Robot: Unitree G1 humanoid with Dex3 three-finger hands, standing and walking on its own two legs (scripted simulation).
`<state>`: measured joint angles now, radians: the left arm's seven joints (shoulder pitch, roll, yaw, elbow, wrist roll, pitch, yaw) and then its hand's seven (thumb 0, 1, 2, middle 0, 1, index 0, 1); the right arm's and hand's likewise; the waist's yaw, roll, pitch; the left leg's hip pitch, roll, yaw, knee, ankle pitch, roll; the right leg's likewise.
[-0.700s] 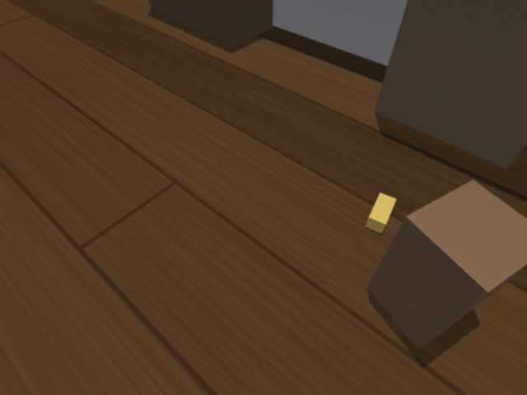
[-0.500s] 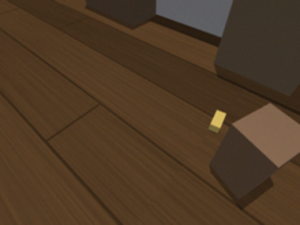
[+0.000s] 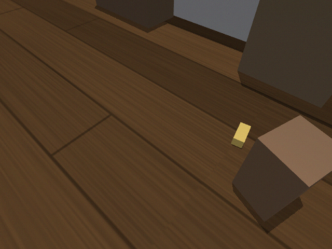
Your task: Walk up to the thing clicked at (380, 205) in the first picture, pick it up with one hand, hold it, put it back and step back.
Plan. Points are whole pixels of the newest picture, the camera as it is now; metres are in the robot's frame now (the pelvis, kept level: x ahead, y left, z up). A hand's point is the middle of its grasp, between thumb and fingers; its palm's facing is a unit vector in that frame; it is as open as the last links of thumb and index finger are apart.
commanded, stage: stand
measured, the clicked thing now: (241, 134) +0.99 -0.57 -0.75
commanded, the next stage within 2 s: walk up in 0.42 s
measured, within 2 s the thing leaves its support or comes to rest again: neither
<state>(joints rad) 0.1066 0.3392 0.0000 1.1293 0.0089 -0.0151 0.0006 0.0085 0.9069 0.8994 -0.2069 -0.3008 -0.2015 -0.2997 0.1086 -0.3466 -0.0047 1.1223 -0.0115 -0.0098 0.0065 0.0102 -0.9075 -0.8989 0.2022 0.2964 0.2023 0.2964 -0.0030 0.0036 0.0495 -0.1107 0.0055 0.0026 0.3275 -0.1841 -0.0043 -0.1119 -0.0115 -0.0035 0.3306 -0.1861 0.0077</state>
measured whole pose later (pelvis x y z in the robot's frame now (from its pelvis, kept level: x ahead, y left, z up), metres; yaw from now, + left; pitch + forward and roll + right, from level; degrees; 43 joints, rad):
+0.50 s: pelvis +0.00 +0.00 +0.00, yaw +3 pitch -1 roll +0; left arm 0.08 0.36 0.03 1.08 0.01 0.01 -0.01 0.01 0.91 0.90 -0.21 -0.30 -0.20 -0.30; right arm 0.14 -0.35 -0.02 1.07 -0.01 -0.01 0.01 0.01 -0.91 -0.90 0.20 0.30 0.20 0.30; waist -0.01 -0.01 0.07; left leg -0.16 -0.02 -0.04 0.38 -0.20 0.00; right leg -0.15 -0.04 -0.04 0.41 -0.23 0.01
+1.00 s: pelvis -0.03 +0.00 -0.03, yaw +17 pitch -3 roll +1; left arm 0.14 0.41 0.08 0.87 0.03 0.07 -0.03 0.01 0.91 0.90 -0.21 -0.30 -0.20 -0.30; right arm 0.24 -0.38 -0.07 0.89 -0.04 -0.01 0.00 0.01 -0.91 -0.90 0.20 0.30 0.20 0.30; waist 0.01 -0.09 0.12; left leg -0.29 -0.01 0.02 0.67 -0.33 0.00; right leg -0.33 -0.12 -0.10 0.90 -0.54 -0.01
